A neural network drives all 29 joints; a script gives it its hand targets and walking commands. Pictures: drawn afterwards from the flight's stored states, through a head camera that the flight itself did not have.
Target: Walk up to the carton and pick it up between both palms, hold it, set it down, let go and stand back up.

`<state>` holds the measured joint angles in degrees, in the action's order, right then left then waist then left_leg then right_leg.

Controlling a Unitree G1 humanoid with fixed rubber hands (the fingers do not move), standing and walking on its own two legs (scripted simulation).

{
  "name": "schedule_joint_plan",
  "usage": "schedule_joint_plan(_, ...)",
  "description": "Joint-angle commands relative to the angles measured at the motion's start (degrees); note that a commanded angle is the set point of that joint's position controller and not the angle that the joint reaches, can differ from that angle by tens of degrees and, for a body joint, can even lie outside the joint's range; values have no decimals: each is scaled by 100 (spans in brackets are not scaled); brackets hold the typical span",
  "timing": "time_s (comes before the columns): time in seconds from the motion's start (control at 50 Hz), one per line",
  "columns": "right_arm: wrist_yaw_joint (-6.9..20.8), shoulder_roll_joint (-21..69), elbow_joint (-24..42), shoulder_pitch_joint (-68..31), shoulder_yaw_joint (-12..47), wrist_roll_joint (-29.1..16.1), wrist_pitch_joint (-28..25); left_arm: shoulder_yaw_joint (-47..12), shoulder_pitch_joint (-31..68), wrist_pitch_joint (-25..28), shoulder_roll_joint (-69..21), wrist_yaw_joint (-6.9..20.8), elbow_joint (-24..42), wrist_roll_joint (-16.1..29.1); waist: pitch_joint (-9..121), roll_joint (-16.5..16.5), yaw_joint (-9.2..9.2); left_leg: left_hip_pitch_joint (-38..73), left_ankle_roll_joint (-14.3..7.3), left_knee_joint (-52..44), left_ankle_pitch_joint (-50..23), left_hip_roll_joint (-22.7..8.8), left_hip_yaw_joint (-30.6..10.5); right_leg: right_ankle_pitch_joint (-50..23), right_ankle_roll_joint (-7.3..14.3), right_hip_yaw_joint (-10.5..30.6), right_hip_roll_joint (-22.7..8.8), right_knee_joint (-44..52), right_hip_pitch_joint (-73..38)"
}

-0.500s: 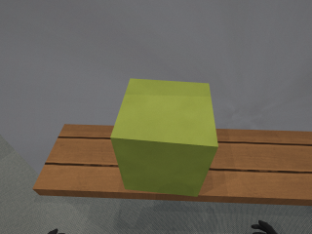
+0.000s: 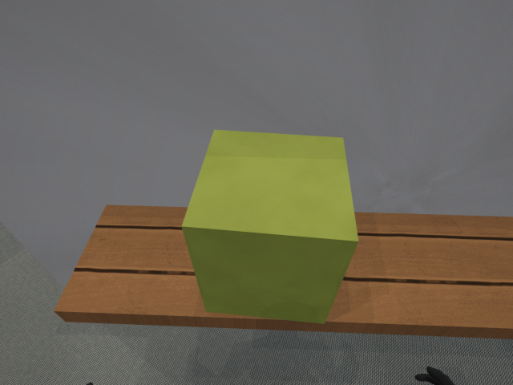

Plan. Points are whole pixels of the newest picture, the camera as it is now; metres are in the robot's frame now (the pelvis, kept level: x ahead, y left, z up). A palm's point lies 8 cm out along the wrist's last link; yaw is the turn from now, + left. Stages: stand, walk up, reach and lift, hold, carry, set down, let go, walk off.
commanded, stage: stand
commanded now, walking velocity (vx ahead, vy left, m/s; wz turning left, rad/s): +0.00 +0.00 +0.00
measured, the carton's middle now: (270, 229) +0.37 -0.03 +0.05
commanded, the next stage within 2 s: none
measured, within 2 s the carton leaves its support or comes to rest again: neither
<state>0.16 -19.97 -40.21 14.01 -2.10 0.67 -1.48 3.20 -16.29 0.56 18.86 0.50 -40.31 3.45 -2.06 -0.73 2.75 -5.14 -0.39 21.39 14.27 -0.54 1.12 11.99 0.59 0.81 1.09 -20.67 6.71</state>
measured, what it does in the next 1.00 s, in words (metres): stands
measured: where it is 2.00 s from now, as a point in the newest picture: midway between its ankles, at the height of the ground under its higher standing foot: outside the picture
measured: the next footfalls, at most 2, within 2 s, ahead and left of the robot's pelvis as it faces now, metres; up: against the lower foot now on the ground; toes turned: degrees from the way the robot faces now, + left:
none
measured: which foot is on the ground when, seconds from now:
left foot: down 0.00-1.00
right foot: down 0.00-1.00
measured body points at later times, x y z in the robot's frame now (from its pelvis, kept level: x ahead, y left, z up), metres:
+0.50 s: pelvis +0.00 +0.00 +0.00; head +0.00 +0.00 +0.45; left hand +0.11 +0.29 -0.10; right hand +0.11 -0.30 -0.10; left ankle -0.03 +0.11 -0.75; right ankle -0.01 -0.12 -0.75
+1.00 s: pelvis -0.01 +0.00 +0.00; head -0.01 +0.00 +0.45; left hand +0.10 +0.29 -0.11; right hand +0.10 -0.30 -0.10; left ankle -0.03 +0.11 -0.75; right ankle -0.01 -0.12 -0.75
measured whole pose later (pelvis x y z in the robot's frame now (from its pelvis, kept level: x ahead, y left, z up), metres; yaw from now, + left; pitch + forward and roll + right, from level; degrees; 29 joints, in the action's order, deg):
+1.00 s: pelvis -0.01 +0.00 +0.00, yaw +0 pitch -2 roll +0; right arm 0.2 -20.1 -43.3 13.5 -2.1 0.7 -1.3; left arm 3.2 -16.1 1.0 19.0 0.5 -45.0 3.4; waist -1.9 -0.8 2.7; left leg -5.1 -0.4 21.4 13.9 -0.5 1.1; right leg 11.6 0.6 0.8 1.1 -20.7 6.7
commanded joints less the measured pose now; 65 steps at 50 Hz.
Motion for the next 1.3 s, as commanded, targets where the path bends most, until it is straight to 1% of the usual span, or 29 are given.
schedule_joint_plan(0.0,-73,-1253,-233,-300,-239,30,-27,141,894,157,1239,-38,85,-574,587,-415,-220,-244,-211,-327,-1189,-704,-642,-1262,273,487,-728,-50,-308)
schedule_joint_plan(0.02,-58,-1016,-208,-371,-238,7,-47,170,482,191,1375,-88,-81,-563,398,38,-271,-240,-252,-321,-1371,-785,-744,-1266,293,377,-732,-40,-140)
schedule_joint_plan(0.06,-77,-1138,-250,-242,-228,30,-76,191,705,204,1418,-75,-60,-623,704,-305,-39,-111,-127,-292,-1224,-621,-523,-1676,285,528,-811,-54,-342)
schedule_joint_plan(0.1,-55,-1159,-214,-283,-204,106,-78,127,504,200,1195,-31,-149,-578,518,27,-201,-101,-174,-245,-1612,-694,-589,-1461,279,454,-671,-50,-18)
schedule_joint_plan(0.22,-121,-1300,-280,-149,-235,57,-88,107,537,199,1185,-67,-37,-539,356,-348,-194,-44,-97,-284,-1817,-737,-594,-1448,246,514,-688,15,-80)
schedule_joint_plan(0.3,-48,-1077,-315,-248,-253,-12,-105,149,735,229,1356,-76,-180,-510,532,114,-176,-117,-172,-363,-1632,-733,-695,-1534,250,446,-726,-153,-288)
schedule_joint_plan(0.34,-138,-1393,-196,-486,-298,122,-131,121,865,175,1052,-47,-86,-569,437,-501,-160,-136,-51,-306,-1635,-685,-600,-1533,219,530,-686,-4,-56)
schedule_joint_plan(0.42,-78,-1197,-304,-238,-244,84,-80,47,735,218,1098,-5,-158,-502,516,122,-197,-42,-143,-336,-1639,-682,-583,-1410,291,508,-662,-173,-23)
schedule_joint_plan(0.48,-63,-1104,-349,-260,-181,58,-91,71,766,156,1186,-60,-221,-569,427,-511,-108,-118,-68,-330,-1292,-653,-554,-1467,252,571,-712,29,-99)
schedule_joint_plan(0.56,-111,-1196,-403,-153,-169,44,-94,161,742,229,1263,-70,-217,-542,524,186,-178,-190,-245,-246,-1618,-757,-599,-1646,218,541,-760,61,-309)
schedule_joint_plan(0.58,-90,-1307,-265,-131,-232,33,-53,115,601,210,1245,-94,-318,-493,406,9,-61,106,-233,-295,-1567,-777,-652,-1516,241,517,-747,7,38)
schedule_joint_plan(0.6,-96,-1112,-328,-442,-159,86,-89,103,643,201,1279,-91,-336,-494,199,-312,-233,-223,-222,-347,-1434,-734,-666,-1620,215,523,-737,-22,-33)
schedule_joint_plan(0.62,-80,-1177,-291,-425,-202,63,-116,100,450,191,1201,-93,-352,-504,395,214,-294,-233,-230,-451,-1316,-773,-768,-1386,299,439,-774,-29,-233)
schedule_joint_plan(0.64,-90,-1143,-383,-222,-142,62,-147,79,488,216,1212,-65,-374,-475,563,-225,-209,-110,-178,-445,-1464,-656,-667,-1386,195,513,-804,-13,-416)
schedule_joint_plan(0.72,-32,-1067,-447,-274,-168,35,-109,114,555,222,1291,-30,-436,-482,385,104,-301,-109,-208,-405,-1390,-704,-607,-1610,261,597,-799,44,-254)
schedule_joint_plan(0.74,-21,-1232,-451,-227,-217,13,-111,133,710,179,1232,-56,-443,-543,640,-286,-79,-91,-127,-323,-1060,-681,-516,-1680,283,586,-825,142,-457)
schedule_joint_plan(0.76,-74,-1126,-413,-190,-179,69,-110,121,518,179,1306,-68,-373,-485,328,-349,-223,-225,-173,-407,-1106,-609,-668,-1542,262,614,-793,110,-271)
schedule_joint_plan(0.82,-52,-1015,-379,-339,-175,34,-111,101,861,216,1250,-56,-489,-601,54,88,-75,-366,-174,-522,-1072,-713,-615,-1581,218,452,-730,97,-59)
schedule_joint_plan(0.84,-52,-1228,-421,-119,-188,22,-138,169,509,245,1339,-60,-475,-572,342,-247,-159,-69,-135,-523,-1157,-682,-601,-1495,261,611,-748,15,-33)
schedule_joint_plan(0.9,-54,-1075,-486,-196,-174,21,-115,135,711,256,1320,-66,-461,-473,469,55,-122,-119,-229,-501,-1088,-752,-736,-1332,230,585,-793,7,-197)
schedule_joint_plan(0.94,-57,-1143,-536,-276,-168,32,-87,81,637,273,1274,-66,-515,-478,532,-514,-231,-47,-222,-487,-1179,-801,-716,-1148,284,630,-803,40,-162)
schedule_joint_plan(0.96,-72,-1160,-460,-300,-135,-37,-92,133,699,216,1351,-46,-574,-500,332,-62,-125,-194,-215,-478,-1325,-851,-762,-1449,258,544,-755,29,-194)
schedule_joint_plan(1.02,-99,-1400,-557,-180,-248,56,-144,109,804,217,1232,-69,-517,-492,503,177,-131,20,-186,-351,-1623,-792,-718,-1661,210,538,-784,60,-298)
schedule_joint_plan(1.04,-77,-1281,-637,-248,-211,54,-110,178,588,232,1404,-73,-608,-437,232,-431,-193,12,-145,-449,-1498,-729,-677,-1622,266,649,-816,65,-95)
schedule_joint_plan(1.1,-82,-1107,-607,-300,-189,17,-104,43,830,205,1108,-97,-566,-514,424,155,-54,-227,-162,-511,-1468,-702,-689,-1638,245,470,-820,38,-411)
schedule_joint_plan(1.14,-85,-1193,-656,-186,-155,46,-102,109,684,214,1205,-57,-584,-458,288,174,-171,-113,-153,-541,-1337,-693,-676,-1361,187,558,-735,157,-171)
schedule_joint_plan(1.16,-84,-1383,-608,-400,-201,77,-145,60,594,196,1087,-56,-582,-417,318,-307,-319,-151,-171,-432,-1242,-709,-725,-1255,247,673,-736,238,-220)
schedule_joint_plan(1.2,-67,-1183,-534,-474,-192,69,-105,134,620,153,1310,-89,-634,-510,17,56,-238,-344,-157,-564,-1071,-639,-685,-1407,230,558,-784,106,10)
schedule_joint_plan(1.28,-69,-1314,-620,-571,-207,113,-108,106,641,182,1183,-69,-624,-457,201,-79,-265,-168,-192,-497,-1055,-765,-730,-1280,204,588,-743,164,-30)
